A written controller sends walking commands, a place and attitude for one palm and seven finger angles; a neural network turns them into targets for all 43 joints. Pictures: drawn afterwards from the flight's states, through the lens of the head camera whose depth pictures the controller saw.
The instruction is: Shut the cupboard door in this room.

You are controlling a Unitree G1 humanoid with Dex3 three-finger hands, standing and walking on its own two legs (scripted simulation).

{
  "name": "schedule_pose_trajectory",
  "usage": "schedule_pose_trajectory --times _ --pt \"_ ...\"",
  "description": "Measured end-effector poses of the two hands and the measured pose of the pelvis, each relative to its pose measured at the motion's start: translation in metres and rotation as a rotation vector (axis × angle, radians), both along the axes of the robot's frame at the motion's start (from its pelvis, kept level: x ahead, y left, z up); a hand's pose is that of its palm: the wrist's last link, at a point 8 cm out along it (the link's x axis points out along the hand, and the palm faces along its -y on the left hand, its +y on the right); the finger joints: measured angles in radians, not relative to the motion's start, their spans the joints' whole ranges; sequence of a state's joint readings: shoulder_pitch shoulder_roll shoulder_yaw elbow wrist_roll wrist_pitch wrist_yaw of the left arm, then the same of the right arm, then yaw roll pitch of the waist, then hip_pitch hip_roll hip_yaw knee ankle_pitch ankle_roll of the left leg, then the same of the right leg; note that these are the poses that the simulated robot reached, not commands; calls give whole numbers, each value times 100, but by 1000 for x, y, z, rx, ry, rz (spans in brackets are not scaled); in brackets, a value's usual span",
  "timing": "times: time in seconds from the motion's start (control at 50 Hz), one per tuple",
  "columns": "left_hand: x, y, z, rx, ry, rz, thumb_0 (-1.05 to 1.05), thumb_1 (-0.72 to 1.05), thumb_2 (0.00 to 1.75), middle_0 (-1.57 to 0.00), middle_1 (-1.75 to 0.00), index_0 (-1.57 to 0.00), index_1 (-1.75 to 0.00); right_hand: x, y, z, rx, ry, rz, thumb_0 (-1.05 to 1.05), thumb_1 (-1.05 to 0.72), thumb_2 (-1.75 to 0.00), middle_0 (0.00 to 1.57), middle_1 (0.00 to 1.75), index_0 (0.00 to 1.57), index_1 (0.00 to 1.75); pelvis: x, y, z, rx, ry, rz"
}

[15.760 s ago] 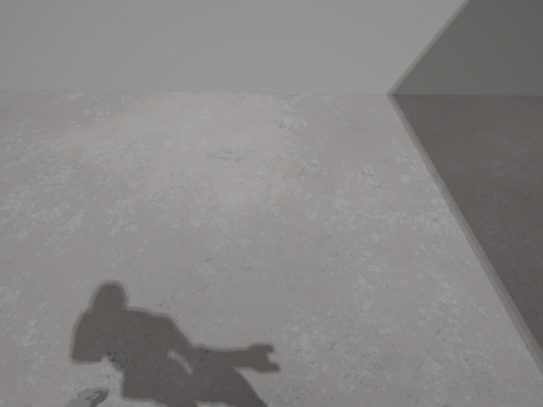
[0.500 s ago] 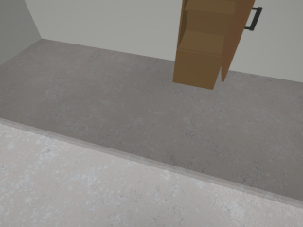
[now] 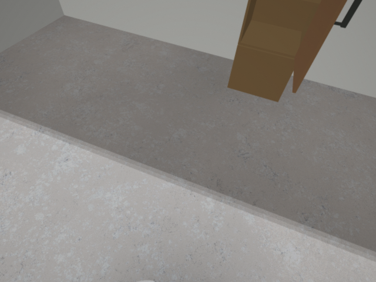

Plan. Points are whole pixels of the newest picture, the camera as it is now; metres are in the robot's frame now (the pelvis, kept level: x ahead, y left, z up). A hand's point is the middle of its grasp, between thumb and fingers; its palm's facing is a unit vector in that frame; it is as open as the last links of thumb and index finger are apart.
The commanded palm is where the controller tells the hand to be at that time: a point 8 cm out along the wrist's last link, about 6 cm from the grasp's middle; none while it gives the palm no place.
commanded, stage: turn or walk to find it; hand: left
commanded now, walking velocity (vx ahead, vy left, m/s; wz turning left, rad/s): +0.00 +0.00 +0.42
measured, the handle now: (346, 11) +1.13 -0.62 +0.08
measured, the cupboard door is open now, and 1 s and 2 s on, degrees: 93 93 93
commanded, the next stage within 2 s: stand and wait in 0.66 s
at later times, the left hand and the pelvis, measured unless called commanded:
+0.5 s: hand out of the picture +0.02 +0.14 -0.13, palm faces +0.22 -0.93 -0.28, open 7.4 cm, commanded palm none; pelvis -0.02 -0.07 +0.02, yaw +13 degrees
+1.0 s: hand out of the picture -0.12 +0.16 -0.17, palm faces +0.42 -0.89 -0.20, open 7.4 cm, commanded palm none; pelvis -0.04 -0.02 +0.02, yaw +21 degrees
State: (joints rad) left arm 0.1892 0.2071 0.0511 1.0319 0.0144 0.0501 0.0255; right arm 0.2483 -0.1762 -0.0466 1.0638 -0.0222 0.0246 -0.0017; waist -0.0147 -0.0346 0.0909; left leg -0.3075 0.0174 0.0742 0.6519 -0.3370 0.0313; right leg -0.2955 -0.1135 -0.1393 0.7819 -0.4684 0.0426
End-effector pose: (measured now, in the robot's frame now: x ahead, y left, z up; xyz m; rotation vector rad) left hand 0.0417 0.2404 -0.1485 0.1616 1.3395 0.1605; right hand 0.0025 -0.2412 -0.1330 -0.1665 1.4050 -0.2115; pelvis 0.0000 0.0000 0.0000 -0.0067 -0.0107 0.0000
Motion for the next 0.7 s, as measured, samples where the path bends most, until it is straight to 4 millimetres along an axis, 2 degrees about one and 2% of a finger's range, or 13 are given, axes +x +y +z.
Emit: schedule_pose_trajectory --times 0.08,0.16,0.26,0.34,0.44,0.54,0.62,0.7 --pt "10 7 13 14 -29 7 0 91 89 -20 -30 -19 -30 11 6 8 5 -34 34 0 -90 -90 20 30 20 30 -4 0 9 -12 23 33" --pt "25 6 26 28 -103 20 0 91 89 -20 -30 -19 -30 23 3 12 19 -52 74 0 -90 -90 20 30 20 30 -8 -6 15 -13 35 64" --pt "37 -9 38 52 -184 33 0 91 89 -20 -30 -19 -30 37 -15 7 35 -88 111 0 -90 -90 20 30 20 30 -15 -24 14 -2 32 108" --pt "32 -28 42 80 -241 57 0 91 89 -20 -30 -19 -30 49 -39 -7 54 -112 142 0 -90 -90 20 30 20 30 -19 -46 5 20 26 146" --pt "-10 -50 51 98 -206 123 0 91 89 -20 -30 -20 -30 70 -63 -7 54 -118 195 0 -90 -90 20 30 20 30 -22 -62 10 36 8 199" --pt "-55 -62 50 92 -117 199 0 91 89 -20 -30 -20 -30 87 -74 1 44 -118 258 0 -91 -90 20 30 19 30 -21 -69 17 46 12 254" --pt "-89 -68 43 74 -67 266 0 91 89 -20 -30 -20 -30 97 -69 4 28 -85 323 0 -91 -90 20 30 19 30 -22 -69 17 42 18 299" --pt "-126 -69 33 49 -8 331 0 90 89 -20 -30 -20 -30 115 -50 7 17 -85 399 0 -91 -90 20 30 19 30 -27 -63 14 30 23 335"
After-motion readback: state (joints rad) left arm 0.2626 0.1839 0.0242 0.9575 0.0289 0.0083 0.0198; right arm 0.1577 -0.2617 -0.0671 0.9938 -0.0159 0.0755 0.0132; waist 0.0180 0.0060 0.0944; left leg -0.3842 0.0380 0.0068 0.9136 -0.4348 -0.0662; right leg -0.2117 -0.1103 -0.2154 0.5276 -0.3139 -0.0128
